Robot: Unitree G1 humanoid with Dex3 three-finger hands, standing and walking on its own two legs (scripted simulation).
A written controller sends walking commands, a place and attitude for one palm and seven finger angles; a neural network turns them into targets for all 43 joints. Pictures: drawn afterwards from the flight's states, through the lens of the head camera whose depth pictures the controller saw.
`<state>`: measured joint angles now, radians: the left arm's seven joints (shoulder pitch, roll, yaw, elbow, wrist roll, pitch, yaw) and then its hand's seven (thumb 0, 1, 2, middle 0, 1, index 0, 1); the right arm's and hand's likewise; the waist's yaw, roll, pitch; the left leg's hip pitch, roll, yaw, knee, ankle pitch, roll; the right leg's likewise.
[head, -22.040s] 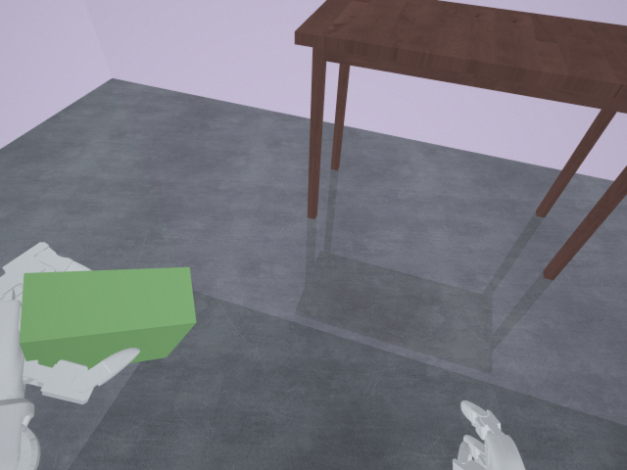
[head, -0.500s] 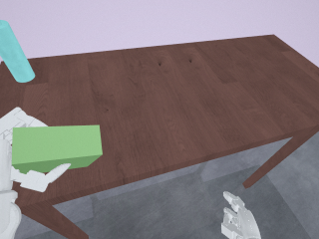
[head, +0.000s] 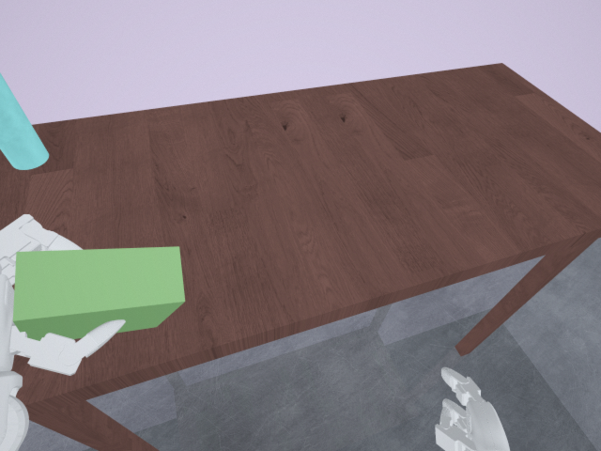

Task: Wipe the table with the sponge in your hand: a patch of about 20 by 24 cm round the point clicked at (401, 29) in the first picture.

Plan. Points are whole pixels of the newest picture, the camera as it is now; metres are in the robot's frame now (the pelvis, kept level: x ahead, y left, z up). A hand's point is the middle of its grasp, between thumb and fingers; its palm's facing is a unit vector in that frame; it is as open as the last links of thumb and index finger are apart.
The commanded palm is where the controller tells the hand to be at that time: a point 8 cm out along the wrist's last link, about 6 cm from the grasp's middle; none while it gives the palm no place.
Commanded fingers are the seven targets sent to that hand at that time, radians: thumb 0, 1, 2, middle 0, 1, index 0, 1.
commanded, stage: shuffle to correct the standing spot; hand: left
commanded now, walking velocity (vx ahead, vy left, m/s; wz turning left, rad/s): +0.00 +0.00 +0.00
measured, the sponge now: (125, 295) +0.24 +0.21 +0.13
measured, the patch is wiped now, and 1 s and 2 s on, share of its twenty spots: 0.00 0.00 0.00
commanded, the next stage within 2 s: come to a stop and stand still in 0.68 s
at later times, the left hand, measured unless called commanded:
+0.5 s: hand (114, 297) +0.22 +0.21 +0.16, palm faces +0.36 -0.85 -0.39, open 9.6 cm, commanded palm +0.16 +0.24 +0.17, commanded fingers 0.00 0.10 1.30 -1.20 -1.60 -1.20 -1.60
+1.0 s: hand (148, 298) +0.22 +0.18 +0.16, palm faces +0.35 -0.85 -0.39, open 9.6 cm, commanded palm +0.17 +0.22 +0.17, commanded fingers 0.00 0.10 1.30 -1.20 -1.60 -1.20 -1.60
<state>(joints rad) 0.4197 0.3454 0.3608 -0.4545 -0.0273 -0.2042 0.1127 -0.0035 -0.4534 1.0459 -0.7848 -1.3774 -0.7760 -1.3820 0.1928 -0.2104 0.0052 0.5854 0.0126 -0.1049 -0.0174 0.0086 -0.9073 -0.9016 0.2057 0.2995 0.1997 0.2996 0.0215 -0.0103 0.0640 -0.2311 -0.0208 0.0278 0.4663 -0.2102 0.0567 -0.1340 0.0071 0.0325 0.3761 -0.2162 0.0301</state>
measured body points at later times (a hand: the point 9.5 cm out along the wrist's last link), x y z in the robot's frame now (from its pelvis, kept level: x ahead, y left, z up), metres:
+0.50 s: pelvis +0.00 -0.04 +0.00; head +0.03 -0.02 +0.45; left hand +0.19 +0.25 +0.18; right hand +0.18 -0.25 -0.08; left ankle +0.03 +0.08 -0.74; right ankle -0.01 -0.15 -0.74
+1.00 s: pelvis +0.00 -0.06 +0.00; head +0.03 -0.06 +0.44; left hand +0.20 +0.22 +0.18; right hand +0.17 -0.31 -0.09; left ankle +0.03 +0.08 -0.74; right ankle -0.01 -0.15 -0.74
